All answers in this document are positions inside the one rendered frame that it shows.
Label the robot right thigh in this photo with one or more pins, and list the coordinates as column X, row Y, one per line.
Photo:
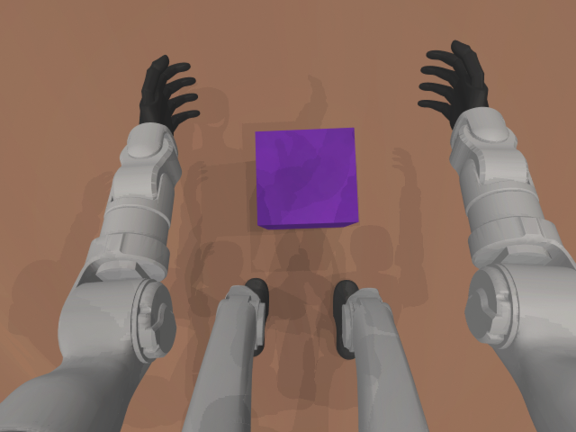
column 388, row 400

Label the carton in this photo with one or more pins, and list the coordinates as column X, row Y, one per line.
column 306, row 179

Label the robot right hand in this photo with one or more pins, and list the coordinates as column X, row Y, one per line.
column 469, row 90

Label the right robot forearm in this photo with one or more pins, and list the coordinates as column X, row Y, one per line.
column 499, row 197

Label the robot left hand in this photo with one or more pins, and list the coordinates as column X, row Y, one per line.
column 155, row 105

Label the left robot upper arm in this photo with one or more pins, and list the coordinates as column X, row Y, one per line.
column 110, row 333

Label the robot left foot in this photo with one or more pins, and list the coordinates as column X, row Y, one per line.
column 259, row 286

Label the left robot forearm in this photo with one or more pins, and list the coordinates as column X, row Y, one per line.
column 133, row 238

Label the right robot upper arm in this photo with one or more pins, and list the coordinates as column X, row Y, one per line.
column 527, row 314

